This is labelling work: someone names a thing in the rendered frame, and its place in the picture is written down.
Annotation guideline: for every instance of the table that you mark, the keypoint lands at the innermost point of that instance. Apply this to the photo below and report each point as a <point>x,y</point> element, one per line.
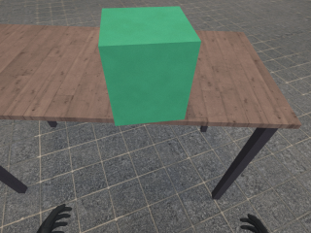
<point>54,73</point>

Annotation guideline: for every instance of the robot left hand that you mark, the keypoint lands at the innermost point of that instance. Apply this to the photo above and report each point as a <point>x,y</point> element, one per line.
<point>49,224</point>

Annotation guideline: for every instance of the carton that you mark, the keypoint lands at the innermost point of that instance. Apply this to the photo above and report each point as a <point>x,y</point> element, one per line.
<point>148,56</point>

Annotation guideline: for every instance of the robot right hand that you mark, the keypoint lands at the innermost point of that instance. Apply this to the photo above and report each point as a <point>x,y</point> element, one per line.
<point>258,226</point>

